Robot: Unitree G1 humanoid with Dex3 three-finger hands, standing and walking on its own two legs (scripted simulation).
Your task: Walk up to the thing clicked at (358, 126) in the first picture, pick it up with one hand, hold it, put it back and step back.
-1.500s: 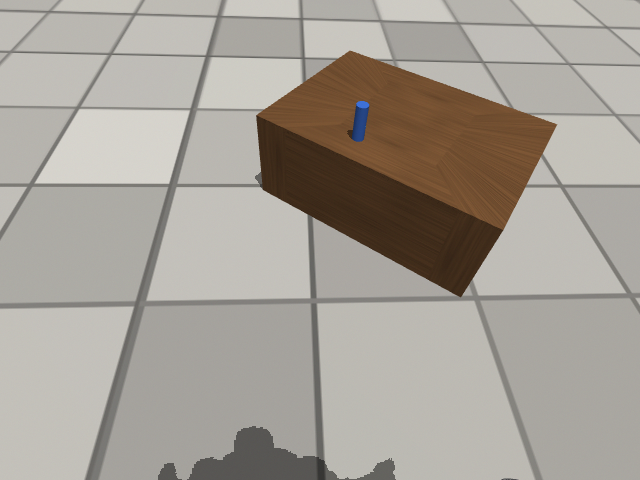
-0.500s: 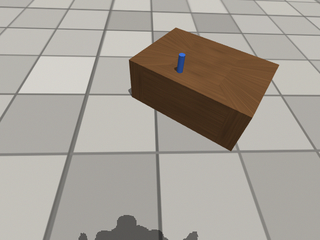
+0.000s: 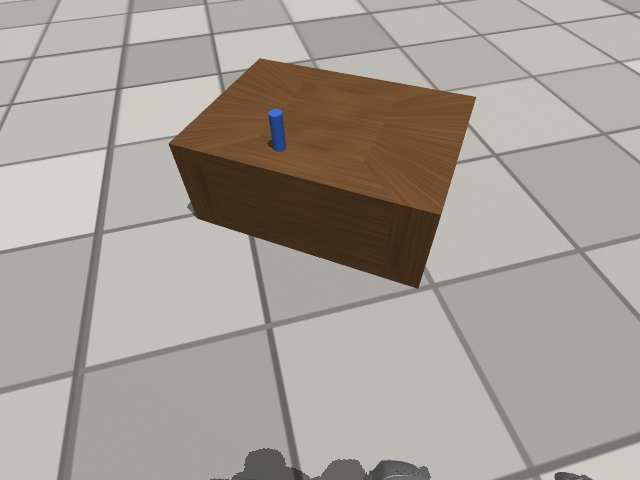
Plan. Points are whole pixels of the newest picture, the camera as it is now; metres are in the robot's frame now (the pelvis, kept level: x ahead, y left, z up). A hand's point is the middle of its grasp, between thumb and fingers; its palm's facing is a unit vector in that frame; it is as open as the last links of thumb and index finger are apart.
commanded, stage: walk up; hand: left
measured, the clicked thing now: (277, 131) +1.16 +0.14 -0.29
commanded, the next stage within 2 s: none
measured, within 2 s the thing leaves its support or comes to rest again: neither
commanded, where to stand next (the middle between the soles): +0.66 +0.05 m, yaw -22 degrees
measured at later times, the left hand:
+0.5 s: hand (122, 347) +0.33 +0.33 -0.13, palm faces -0.24 -0.89 -0.39, open 7.4 cm
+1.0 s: hand (161, 241) +0.54 +0.31 -0.10, palm faces -0.29 -0.86 -0.42, open 7.4 cm
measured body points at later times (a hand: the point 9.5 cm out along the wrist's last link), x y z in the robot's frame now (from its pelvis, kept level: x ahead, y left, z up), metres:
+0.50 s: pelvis +0.20 +0.06 +0.01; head +0.23 +0.08 +0.46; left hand +0.34 +0.37 -0.10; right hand +0.21 -0.27 -0.08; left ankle +0.27 +0.17 -0.71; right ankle +0.15 -0.07 -0.64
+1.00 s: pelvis +0.39 +0.07 +0.01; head +0.39 +0.05 +0.46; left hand +0.55 +0.35 -0.08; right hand +0.36 -0.26 -0.10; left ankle +0.51 +0.19 -0.68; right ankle +0.37 -0.08 -0.71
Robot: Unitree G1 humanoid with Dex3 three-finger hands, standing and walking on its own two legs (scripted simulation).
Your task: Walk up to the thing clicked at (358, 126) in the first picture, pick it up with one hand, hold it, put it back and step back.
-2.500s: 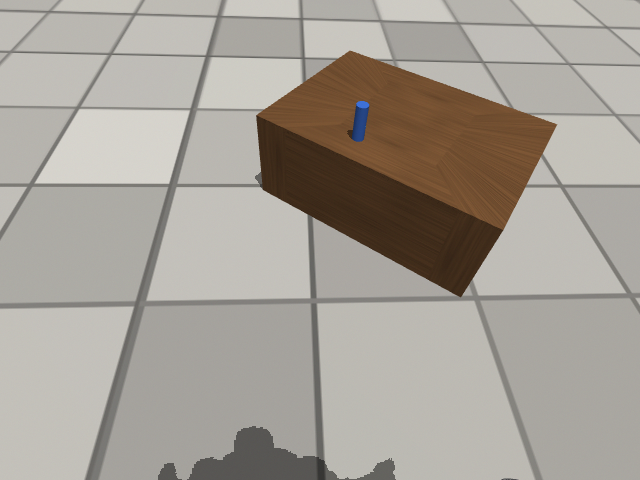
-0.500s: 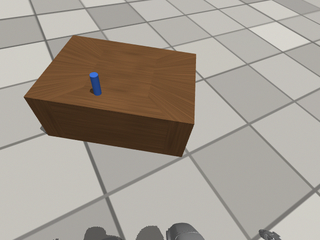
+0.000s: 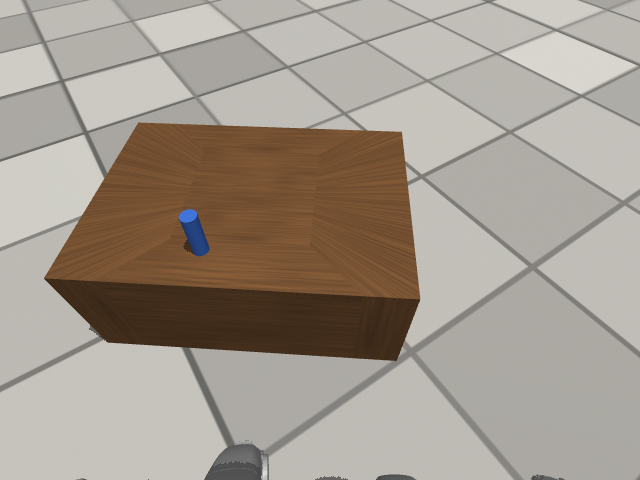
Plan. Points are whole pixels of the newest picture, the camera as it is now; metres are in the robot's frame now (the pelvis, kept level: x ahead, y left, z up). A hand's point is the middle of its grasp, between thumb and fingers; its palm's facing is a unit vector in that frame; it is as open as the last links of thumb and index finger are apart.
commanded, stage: walk up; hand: left
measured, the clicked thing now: (194, 233) +0.71 +0.31 -0.30
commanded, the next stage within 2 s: none
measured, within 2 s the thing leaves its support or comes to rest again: neither
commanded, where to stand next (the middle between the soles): +0.26 +0.07 m, yaw -4 degrees
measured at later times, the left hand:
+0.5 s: hand (91, 384) +0.27 +0.35 -0.13, palm faces -0.16 -0.90 -0.40, open 7.4 cm
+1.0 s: hand (106, 350) +0.34 +0.35 -0.16, palm faces -0.10 -0.94 -0.32, open 7.4 cm
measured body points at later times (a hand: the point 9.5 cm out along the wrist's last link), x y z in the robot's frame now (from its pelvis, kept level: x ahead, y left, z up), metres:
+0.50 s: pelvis +0.16 +0.08 +0.00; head +0.19 +0.07 +0.45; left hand +0.28 +0.39 -0.11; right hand +0.13 -0.24 -0.12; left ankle +0.13 +0.18 -0.72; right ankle +0.25 -0.04 -0.72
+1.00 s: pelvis +0.22 +0.10 +0.00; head +0.24 +0.12 +0.45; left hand +0.34 +0.40 -0.13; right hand +0.28 -0.22 -0.11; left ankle +0.24 +0.22 -0.72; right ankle +0.25 -0.04 -0.72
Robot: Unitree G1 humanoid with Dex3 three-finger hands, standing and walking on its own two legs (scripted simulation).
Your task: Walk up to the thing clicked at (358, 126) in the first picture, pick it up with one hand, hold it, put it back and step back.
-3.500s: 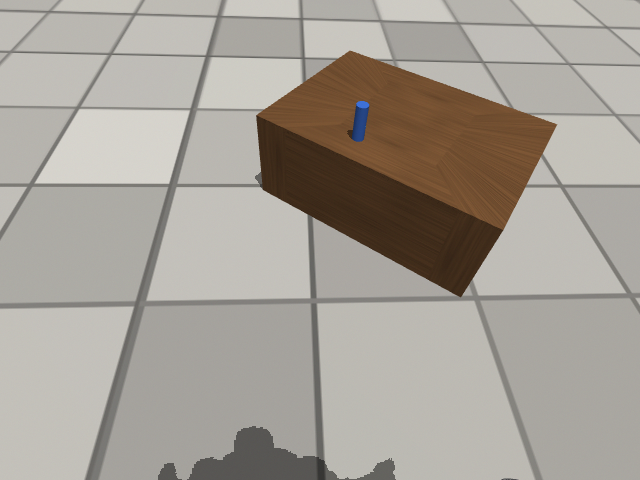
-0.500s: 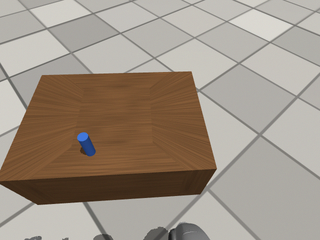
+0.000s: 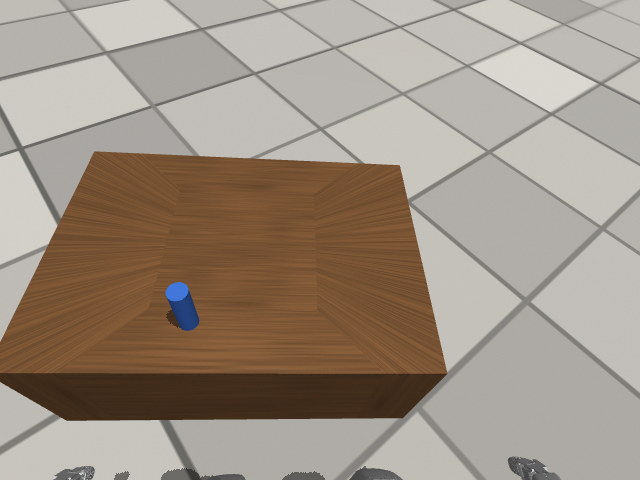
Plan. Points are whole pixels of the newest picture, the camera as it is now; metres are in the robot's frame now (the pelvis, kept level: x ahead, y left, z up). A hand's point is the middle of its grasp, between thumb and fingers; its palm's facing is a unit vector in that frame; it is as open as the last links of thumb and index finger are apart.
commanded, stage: walk up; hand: left
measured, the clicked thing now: (183, 307) +0.47 +0.26 -0.30
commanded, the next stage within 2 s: stand in 1.10 s
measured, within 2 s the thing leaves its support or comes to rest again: neither
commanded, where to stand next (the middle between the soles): +0.04 -0.03 m, yaw +2 degrees
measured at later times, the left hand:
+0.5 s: hand out of the picture +0.09 +0.23 -0.13, palm faces +0.04 -0.95 -0.31, open 7.4 cm
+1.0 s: hand out of the picture +0.10 +0.23 -0.14, palm faces +0.03 -0.95 -0.30, open 7.4 cm
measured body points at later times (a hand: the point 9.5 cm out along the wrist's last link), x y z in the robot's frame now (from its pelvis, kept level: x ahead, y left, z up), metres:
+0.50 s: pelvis +0.01 -0.02 +0.02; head +0.02 -0.02 +0.47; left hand +0.09 +0.28 -0.11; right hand +0.11 -0.32 -0.11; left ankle +0.01 +0.12 -0.73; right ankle +0.04 -0.14 -0.73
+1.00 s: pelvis +0.01 -0.02 +0.02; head +0.02 -0.01 +0.47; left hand +0.10 +0.28 -0.11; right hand +0.09 -0.32 -0.11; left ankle +0.01 +0.12 -0.73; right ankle +0.04 -0.14 -0.73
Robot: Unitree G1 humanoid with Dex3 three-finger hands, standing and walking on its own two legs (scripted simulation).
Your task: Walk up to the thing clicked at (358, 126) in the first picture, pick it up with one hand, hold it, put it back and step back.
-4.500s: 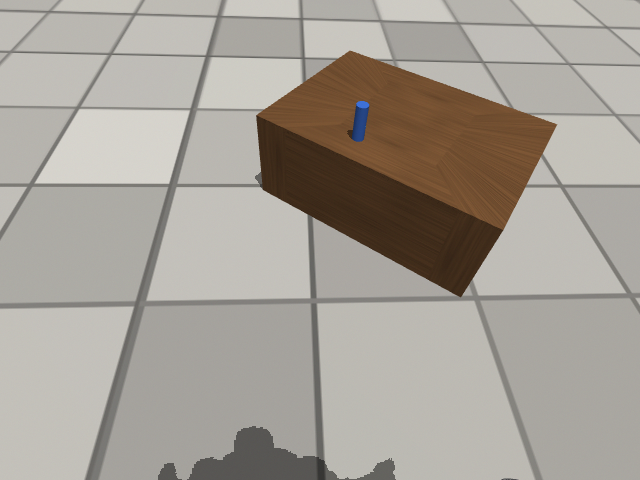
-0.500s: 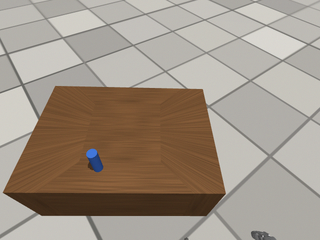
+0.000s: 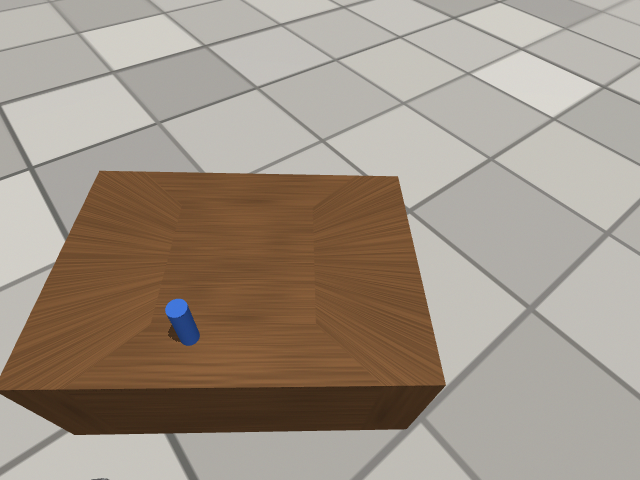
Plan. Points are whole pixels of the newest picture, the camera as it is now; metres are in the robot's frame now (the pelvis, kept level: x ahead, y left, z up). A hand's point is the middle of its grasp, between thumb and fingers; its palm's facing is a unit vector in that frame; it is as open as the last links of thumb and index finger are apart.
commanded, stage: walk up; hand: left
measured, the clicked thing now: (183, 323) +0.46 +0.26 -0.32
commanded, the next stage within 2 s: stand in 0.10 s
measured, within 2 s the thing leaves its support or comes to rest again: neither
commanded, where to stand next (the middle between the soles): +0.03 -0.02 m, yaw +1 degrees
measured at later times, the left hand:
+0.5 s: hand out of the picture +0.08 +0.26 -0.15, palm faces -0.01 -0.94 -0.34, open 7.4 cm
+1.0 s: hand out of the picture +0.10 +0.25 -0.15, palm faces -0.02 -0.94 -0.34, open 7.4 cm
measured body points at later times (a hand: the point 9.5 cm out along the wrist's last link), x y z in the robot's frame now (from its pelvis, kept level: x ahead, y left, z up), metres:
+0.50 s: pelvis +0.01 +0.00 +0.00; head +0.02 +0.00 +0.45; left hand +0.09 +0.30 -0.13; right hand +0.09 -0.30 -0.13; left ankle +0.00 +0.14 -0.75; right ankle +0.03 -0.12 -0.75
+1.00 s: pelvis +0.02 +0.00 +0.00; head +0.02 +0.00 +0.45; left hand +0.10 +0.30 -0.13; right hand +0.09 -0.30 -0.13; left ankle +0.00 +0.14 -0.75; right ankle +0.03 -0.12 -0.75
